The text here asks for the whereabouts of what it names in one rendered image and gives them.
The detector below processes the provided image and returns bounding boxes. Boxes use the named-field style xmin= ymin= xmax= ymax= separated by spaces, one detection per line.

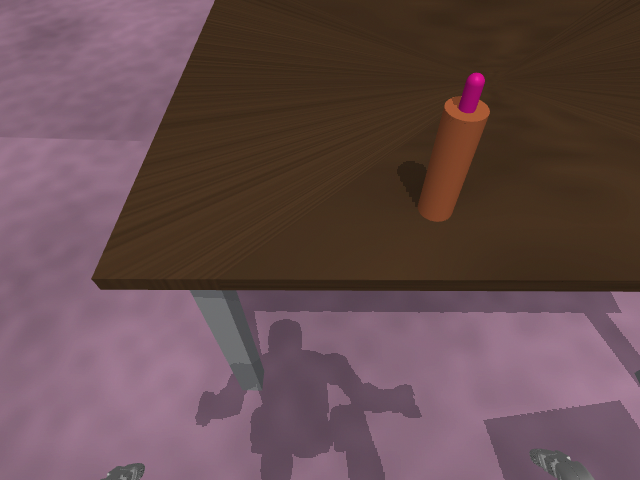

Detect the bottle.
xmin=418 ymin=73 xmax=490 ymax=222

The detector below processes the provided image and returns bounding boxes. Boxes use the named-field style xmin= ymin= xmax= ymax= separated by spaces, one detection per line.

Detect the table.
xmin=91 ymin=0 xmax=640 ymax=390

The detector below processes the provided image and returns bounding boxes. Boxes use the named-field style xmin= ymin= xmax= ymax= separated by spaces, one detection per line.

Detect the left robot hand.
xmin=100 ymin=463 xmax=145 ymax=480

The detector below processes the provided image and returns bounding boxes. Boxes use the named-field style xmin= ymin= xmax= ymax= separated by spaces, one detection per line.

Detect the right robot hand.
xmin=529 ymin=449 xmax=595 ymax=480

